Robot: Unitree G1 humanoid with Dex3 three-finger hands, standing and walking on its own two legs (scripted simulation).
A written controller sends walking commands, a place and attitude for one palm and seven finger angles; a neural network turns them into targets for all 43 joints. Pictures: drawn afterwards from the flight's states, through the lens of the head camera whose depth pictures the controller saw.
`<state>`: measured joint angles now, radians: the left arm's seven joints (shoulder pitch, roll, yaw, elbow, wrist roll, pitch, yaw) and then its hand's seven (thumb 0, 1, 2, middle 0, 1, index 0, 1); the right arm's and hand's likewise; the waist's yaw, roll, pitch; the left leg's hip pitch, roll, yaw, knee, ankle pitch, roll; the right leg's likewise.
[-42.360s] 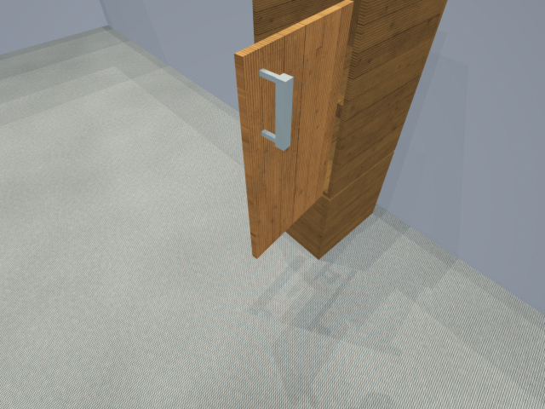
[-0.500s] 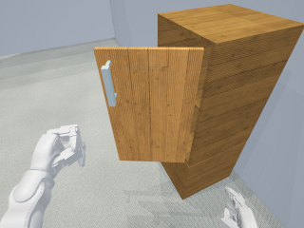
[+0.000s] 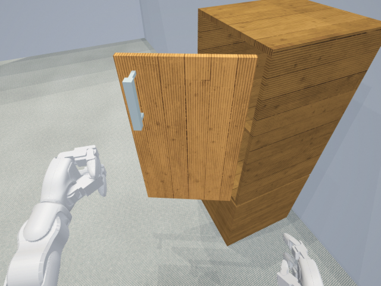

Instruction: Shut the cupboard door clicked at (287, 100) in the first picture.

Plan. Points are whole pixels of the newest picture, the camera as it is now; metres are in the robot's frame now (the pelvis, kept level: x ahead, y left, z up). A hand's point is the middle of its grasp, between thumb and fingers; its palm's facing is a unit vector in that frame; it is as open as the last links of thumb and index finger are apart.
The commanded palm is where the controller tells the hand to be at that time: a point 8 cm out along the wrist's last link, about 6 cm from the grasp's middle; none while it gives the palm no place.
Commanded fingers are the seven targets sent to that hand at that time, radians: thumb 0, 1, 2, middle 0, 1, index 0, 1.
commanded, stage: bring the fist close to the handle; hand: left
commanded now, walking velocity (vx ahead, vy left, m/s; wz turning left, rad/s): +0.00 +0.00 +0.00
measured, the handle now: (135, 101) +0.50 +0.20 +0.15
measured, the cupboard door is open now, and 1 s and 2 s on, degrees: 62 62 52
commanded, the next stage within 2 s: push the door shut along its arc in 1.20 s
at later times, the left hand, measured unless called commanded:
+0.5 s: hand (129, 144) +0.34 +0.17 +0.16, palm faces +0.06 -1.00 -0.04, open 3.1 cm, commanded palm +0.32 +0.21 +0.15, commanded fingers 0.00 0.90 0.90 -1.30 -1.50 -1.30 -1.50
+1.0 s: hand (139, 127) +0.40 +0.16 +0.15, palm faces +0.08 -1.00 -0.01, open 3.1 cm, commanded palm +0.37 +0.21 +0.15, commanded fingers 0.00 0.90 0.90 -1.30 -1.50 -1.30 -1.50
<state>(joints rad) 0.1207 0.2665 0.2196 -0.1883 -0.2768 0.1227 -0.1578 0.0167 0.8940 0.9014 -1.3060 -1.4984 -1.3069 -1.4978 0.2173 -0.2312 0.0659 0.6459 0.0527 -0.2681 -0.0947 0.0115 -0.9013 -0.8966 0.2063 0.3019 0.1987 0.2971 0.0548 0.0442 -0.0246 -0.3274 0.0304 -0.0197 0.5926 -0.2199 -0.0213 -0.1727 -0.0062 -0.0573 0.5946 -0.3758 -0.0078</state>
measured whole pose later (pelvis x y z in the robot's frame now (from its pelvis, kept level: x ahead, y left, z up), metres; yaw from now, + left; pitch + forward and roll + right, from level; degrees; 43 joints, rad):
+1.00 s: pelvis +0.02 -0.01 +0.00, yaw -3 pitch +1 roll +1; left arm -0.35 0.27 0.26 0.35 -0.20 0.09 -0.09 0.02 0.90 0.90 -1.30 -1.50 -1.30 -1.50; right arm 0.27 -0.26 0.01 0.66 0.05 -0.07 -0.07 0.01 -0.90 -0.90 0.21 0.30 0.20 0.30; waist -0.02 0.04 -0.06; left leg -0.35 0.05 0.03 0.56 -0.23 -0.03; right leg -0.23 0.00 -0.01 0.59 -0.38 -0.02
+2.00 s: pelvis +0.01 +0.01 -0.01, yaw -2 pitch +7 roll -1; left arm -0.85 0.41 0.26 0.99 -0.17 -0.12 -0.24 0.01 0.90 0.92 -1.31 -1.50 -1.31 -1.50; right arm 0.35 -0.27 0.01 0.72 0.04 -0.08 -0.07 0.01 -0.90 -0.90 0.21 0.30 0.20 0.30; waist -0.10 0.03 -0.05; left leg -0.54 0.04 0.01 0.67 -0.25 -0.01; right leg -0.39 0.00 -0.03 0.66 -0.38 0.01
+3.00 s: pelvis +0.01 +0.01 -0.03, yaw -3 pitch +18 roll -2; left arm -1.34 0.61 0.26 1.37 -0.08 -0.14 -0.42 0.02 0.89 0.95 -1.30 -1.50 -1.30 -1.50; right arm 0.42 -0.29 0.00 0.75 -0.01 -0.11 -0.05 0.00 -0.90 -0.90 0.21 0.30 0.20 0.30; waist -0.24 0.04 -0.07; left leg -0.84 0.07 -0.02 0.81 -0.29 -0.02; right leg -0.68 0.03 -0.04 0.78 -0.42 0.00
